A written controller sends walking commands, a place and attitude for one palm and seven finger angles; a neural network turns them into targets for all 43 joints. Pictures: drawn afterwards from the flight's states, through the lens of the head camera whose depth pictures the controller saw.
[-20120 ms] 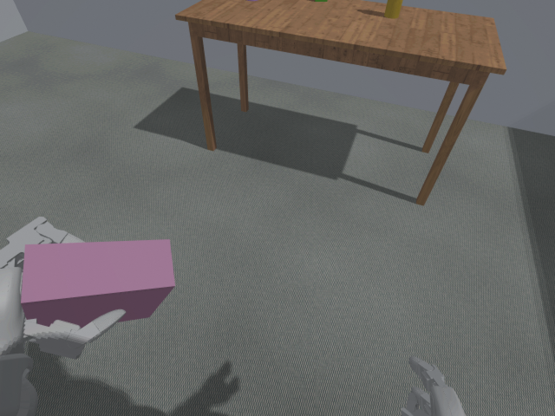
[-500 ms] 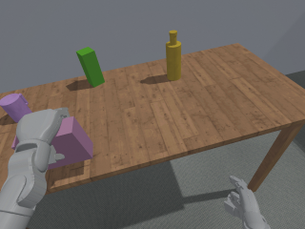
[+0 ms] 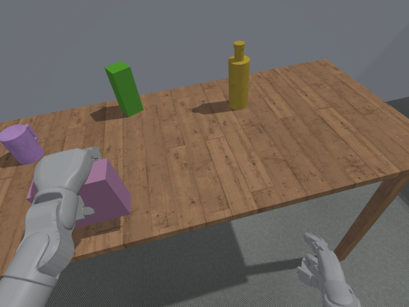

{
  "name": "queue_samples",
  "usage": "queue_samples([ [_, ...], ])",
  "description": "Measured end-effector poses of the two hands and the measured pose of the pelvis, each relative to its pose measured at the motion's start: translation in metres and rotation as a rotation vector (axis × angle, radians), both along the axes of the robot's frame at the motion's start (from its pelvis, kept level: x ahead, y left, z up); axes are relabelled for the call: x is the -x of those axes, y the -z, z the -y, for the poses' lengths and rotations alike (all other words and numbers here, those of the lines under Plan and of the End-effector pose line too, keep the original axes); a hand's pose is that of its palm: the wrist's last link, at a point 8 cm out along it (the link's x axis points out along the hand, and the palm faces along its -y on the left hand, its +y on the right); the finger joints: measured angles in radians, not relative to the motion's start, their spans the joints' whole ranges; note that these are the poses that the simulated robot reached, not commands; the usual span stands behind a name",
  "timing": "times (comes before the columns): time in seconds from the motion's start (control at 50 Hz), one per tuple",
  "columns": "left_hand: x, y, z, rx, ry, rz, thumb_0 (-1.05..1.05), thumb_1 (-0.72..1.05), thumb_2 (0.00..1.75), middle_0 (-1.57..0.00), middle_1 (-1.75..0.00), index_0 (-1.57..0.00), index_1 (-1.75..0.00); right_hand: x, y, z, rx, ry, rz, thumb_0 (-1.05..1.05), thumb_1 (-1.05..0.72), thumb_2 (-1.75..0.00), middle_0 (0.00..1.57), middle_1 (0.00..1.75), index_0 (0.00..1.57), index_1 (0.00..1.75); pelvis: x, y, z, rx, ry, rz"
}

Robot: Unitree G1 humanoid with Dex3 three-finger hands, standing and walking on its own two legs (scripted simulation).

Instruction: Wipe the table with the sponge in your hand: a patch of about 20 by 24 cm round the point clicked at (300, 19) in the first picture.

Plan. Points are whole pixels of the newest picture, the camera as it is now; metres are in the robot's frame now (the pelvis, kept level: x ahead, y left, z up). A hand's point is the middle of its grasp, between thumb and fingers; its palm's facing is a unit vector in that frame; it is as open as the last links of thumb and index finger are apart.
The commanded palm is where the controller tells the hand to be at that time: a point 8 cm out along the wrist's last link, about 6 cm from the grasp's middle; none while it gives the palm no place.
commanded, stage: move the sponge above the wiping area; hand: left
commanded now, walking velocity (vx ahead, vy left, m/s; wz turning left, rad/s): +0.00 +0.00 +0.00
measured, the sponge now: (90, 201) +0.27 +0.29 +0.07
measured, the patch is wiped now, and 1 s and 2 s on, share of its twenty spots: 0.00 0.00 0.00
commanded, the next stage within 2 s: lower the sponge onto the table in 1.32 s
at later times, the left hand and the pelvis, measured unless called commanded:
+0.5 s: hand (76, 191) +0.27 +0.30 +0.10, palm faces +0.02 -0.06 -1.00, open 9.6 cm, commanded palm +0.24 +0.29 +0.17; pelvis +0.01 +0.01 +0.00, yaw +0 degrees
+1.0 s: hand (79, 186) +0.28 +0.31 +0.10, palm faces +0.01 -0.05 -1.00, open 9.6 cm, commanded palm +0.25 +0.30 +0.17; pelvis +0.01 +0.01 +0.00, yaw +0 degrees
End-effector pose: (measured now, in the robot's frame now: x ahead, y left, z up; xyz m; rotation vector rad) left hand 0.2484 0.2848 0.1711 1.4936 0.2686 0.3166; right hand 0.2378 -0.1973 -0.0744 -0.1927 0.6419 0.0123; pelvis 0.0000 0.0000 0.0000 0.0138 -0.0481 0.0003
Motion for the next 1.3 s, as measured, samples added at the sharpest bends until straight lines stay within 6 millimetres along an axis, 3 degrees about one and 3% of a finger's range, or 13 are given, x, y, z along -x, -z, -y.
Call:
queue_samples([
  [0.28, 0.003, 0.010, 0.001, 0.020, -0.003, -0.022, 0.00, -0.45, 1.02, -0.78, -1.37, -0.78, -1.36, -0.008, 0.003, -0.004, -0.001, -0.013, -0.030, 0.01, -0.91, -0.90, 0.20, 0.30, 0.20, 0.30, -0.010, -0.001, -0.006, 0.006, -0.003, -0.013],
  [0.52, 0.002, 0.013, -0.014, 0.015, -0.041, -0.029, 0.00, -0.45, 1.02, -0.78, -1.37, -0.78, -1.36, -0.008, 0.001, -0.004, 0.008, -0.008, -0.028, 0.01, -0.91, -0.90, 0.20, 0.30, 0.20, 0.30, -0.011, -0.001, -0.005, 0.009, -0.004, -0.012],
  [0.82, -0.012, 0.023, -0.017, 0.003, -0.014, -0.050, 0.00, -0.45, 1.03, -0.78, -1.37, -0.78, -1.36, 0.009, 0.009, 0.005, 0.023, 0.032, -0.072, 0.01, -0.91, -0.90, 0.20, 0.30, 0.20, 0.30, -0.008, -0.001, -0.005, 0.008, -0.002, -0.026],
  [0.98, -0.012, 0.017, -0.017, 0.004, -0.017, -0.028, 0.00, -0.45, 1.03, -0.78, -1.37, -0.78, -1.36, 0.015, 0.011, 0.011, 0.021, 0.052, -0.079, 0.01, -0.91, -0.90, 0.20, 0.30, 0.20, 0.30, -0.009, -0.001, -0.006, 0.008, 0.000, -0.025],
  [1.3, -0.011, 0.013, -0.002, 0.001, 0.000, -0.010, 0.00, -0.45, 1.03, -0.78, -1.37, -0.78, -1.36, -0.003, 0.003, -0.001, -0.004, 0.012, -0.036, 0.01, -0.91, -0.90, 0.20, 0.30, 0.20, 0.30, -0.008, -0.002, -0.004, 0.006, -0.006, -0.017],
])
